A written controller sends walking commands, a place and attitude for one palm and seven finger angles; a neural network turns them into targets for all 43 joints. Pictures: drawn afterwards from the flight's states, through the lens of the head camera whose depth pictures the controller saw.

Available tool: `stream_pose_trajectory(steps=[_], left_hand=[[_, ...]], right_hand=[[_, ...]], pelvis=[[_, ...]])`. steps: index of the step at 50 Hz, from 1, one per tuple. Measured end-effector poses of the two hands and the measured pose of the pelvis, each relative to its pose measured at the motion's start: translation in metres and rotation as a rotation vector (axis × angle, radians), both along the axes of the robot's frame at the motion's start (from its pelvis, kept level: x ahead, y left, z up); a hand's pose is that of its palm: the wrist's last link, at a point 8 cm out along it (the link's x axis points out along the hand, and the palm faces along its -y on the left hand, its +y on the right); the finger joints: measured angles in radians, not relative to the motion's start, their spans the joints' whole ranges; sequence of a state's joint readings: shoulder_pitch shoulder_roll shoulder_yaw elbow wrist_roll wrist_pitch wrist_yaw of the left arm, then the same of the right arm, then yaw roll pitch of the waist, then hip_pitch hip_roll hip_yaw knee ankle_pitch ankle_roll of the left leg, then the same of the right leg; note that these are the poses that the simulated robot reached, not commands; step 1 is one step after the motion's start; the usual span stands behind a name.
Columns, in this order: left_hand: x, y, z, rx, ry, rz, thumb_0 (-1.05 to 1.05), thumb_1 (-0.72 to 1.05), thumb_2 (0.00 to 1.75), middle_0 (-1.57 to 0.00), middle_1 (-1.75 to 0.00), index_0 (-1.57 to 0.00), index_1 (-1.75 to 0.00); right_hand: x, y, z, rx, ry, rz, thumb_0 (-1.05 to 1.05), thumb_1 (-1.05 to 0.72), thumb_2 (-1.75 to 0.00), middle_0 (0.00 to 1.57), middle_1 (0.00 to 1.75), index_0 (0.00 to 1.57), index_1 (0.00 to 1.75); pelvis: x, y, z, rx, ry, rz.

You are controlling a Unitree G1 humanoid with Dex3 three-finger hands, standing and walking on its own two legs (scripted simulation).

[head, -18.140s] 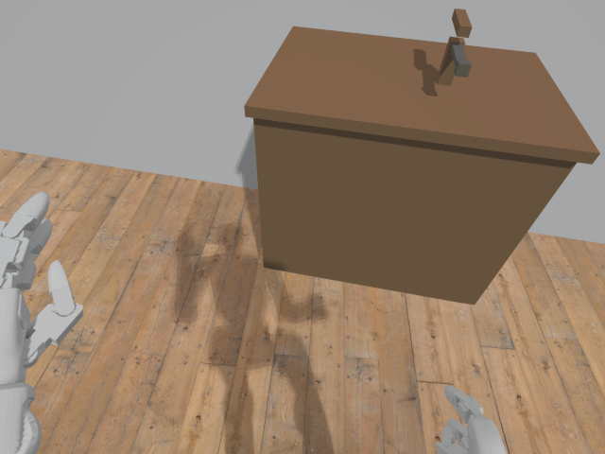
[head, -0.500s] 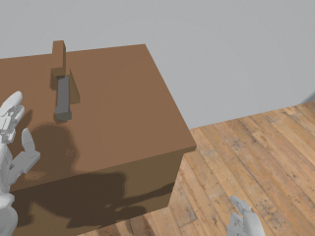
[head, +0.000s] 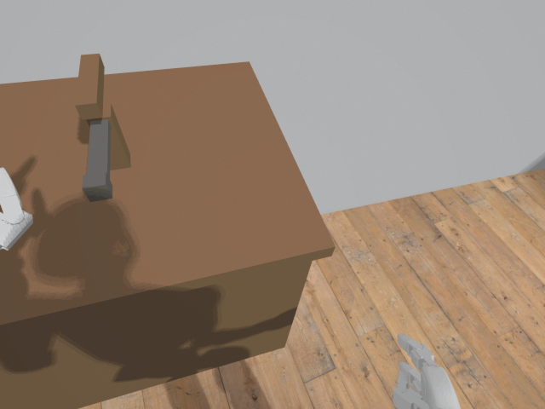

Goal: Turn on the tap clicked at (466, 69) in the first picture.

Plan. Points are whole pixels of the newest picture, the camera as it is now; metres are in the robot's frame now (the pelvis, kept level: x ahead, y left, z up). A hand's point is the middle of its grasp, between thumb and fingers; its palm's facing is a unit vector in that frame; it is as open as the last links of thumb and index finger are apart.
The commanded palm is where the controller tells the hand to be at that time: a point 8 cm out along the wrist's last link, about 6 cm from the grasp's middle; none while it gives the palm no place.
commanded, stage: come to a stop and stand still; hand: left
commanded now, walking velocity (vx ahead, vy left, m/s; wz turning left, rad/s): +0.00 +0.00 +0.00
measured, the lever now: (98, 186) +0.34 +0.29 +0.13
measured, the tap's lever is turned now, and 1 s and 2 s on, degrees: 0 0 0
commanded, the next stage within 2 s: look again from close up in 0.56 s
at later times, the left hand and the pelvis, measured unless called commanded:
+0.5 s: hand (69, 243) +0.23 +0.25 +0.17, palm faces +0.39 -0.87 -0.29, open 7.4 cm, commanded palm +0.17 +0.29 +0.18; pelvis +0.01 +0.01 +0.00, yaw +0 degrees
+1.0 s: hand (51, 257) +0.22 +0.27 +0.16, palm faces +0.41 -0.85 -0.33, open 7.4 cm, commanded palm +0.16 +0.30 +0.18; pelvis +0.01 +0.02 +0.00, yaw +0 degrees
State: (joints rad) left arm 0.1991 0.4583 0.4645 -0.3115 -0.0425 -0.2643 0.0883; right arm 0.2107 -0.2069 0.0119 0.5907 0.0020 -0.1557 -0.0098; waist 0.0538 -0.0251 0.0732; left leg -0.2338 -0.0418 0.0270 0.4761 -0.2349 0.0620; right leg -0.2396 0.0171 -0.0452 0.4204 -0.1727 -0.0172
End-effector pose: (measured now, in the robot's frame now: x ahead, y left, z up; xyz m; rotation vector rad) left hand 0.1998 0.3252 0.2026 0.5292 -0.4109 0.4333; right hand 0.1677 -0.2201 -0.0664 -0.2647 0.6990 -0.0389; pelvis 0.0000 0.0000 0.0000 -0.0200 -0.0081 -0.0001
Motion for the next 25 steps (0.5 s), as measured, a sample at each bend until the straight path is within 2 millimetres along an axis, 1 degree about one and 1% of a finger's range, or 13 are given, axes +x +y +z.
stream_pose_trajectory(steps=[1,3,5,7,9,11,14,16,18,21,23,25], left_hand=[[0.001,-0.004,-0.002,-0.024,0.000,-0.008,0.02,0.89,0.90,-0.21,-0.30,-0.21,-0.31],[-0.001,-0.020,-0.009,-0.058,0.027,-0.055,0.02,0.90,0.90,-0.20,-0.30,-0.20,-0.31],[-0.005,-0.038,-0.018,-0.078,0.078,-0.116,0.02,0.90,0.90,-0.20,-0.30,-0.20,-0.31],[-0.010,-0.048,-0.028,-0.088,0.131,-0.159,0.01,0.90,0.90,-0.20,-0.30,-0.20,-0.31],[-0.014,-0.046,-0.035,-0.087,0.166,-0.161,0.01,0.89,0.90,-0.21,-0.30,-0.21,-0.31],[-0.016,-0.035,-0.039,-0.082,0.173,-0.125,0.01,0.89,0.90,-0.21,-0.30,-0.21,-0.31],[-0.017,-0.017,-0.037,-0.094,0.139,-0.046,0.01,0.88,0.90,-0.22,-0.30,-0.21,-0.31],[-0.016,-0.011,-0.033,-0.112,0.091,-0.014,0.02,0.89,0.90,-0.21,-0.30,-0.21,-0.31],[-0.015,-0.014,-0.027,-0.131,0.043,-0.012,0.02,0.89,0.90,-0.21,-0.30,-0.21,-0.31],[-0.012,-0.025,-0.022,-0.148,0.003,-0.054,0.02,0.89,0.90,-0.21,-0.30,-0.20,-0.31],[-0.009,-0.033,-0.022,-0.149,0.007,-0.088,0.02,0.89,0.90,-0.20,-0.30,-0.20,-0.31],[-0.007,-0.035,-0.025,-0.142,0.033,-0.109,0.01,0.89,0.90,-0.20,-0.30,-0.20,-0.31]], right_hand=[[0.000,0.002,0.000,0.014,-0.013,-0.003,0.01,-0.91,-0.90,0.20,0.30,0.20,0.30],[0.000,0.004,-0.001,0.038,-0.035,-0.013,0.01,-0.91,-0.90,0.20,0.30,0.20,0.30],[0.000,0.007,-0.003,0.057,-0.043,-0.030,0.01,-0.91,-0.90,0.20,0.30,0.20,0.30],[-0.002,0.009,-0.005,0.062,-0.037,-0.045,0.01,-0.91,-0.90,0.20,0.30,0.20,0.30],[-0.003,0.011,-0.005,0.054,-0.022,-0.051,0.01,-0.91,-0.90,0.20,0.30,0.20,0.30],[-0.003,0.012,-0.004,0.038,-0.005,-0.046,0.01,-0.90,-0.90,0.20,0.30,0.20,0.30],[0.000,0.011,-0.002,0.012,0.009,-0.023,0.01,-0.90,-0.90,0.20,0.30,0.20,0.30],[0.005,0.011,0.000,-0.003,0.007,-0.003,0.01,-0.90,-0.90,0.20,0.30,0.20,0.30],[0.010,0.010,0.003,-0.012,-0.004,0.012,0.01,-0.90,-0.90,0.20,0.30,0.20,0.30],[0.018,0.009,0.008,-0.017,-0.032,0.016,0.02,-0.90,-0.90,0.20,0.30,0.20,0.30],[0.023,0.009,0.012,-0.014,-0.055,0.009,0.02,-0.90,-0.90,0.20,0.30,0.20,0.30],[0.026,0.009,0.016,-0.011,-0.073,-0.005,0.01,-0.90,-0.90,0.20,0.30,0.20,0.30]], pelvis=[[0.000,0.002,0.000,0.001,0.000,-0.003],[0.002,0.007,-0.001,0.003,0.001,-0.008],[0.004,0.011,-0.001,0.004,0.000,-0.012],[0.006,0.012,-0.002,0.005,-0.001,-0.010],[0.008,0.010,-0.001,0.006,-0.002,-0.006],[0.009,0.008,-0.001,0.006,-0.003,0.001],[0.009,0.005,-0.001,0.004,-0.005,0.010],[0.010,0.005,-0.001,0.002,-0.008,0.014],[0.010,0.005,0.000,-0.001,-0.011,0.015],[0.012,0.007,0.000,-0.004,-0.014,0.011],[0.013,0.008,0.000,-0.006,-0.015,0.008],[0.014,0.009,0.000,-0.008,-0.014,0.004]])
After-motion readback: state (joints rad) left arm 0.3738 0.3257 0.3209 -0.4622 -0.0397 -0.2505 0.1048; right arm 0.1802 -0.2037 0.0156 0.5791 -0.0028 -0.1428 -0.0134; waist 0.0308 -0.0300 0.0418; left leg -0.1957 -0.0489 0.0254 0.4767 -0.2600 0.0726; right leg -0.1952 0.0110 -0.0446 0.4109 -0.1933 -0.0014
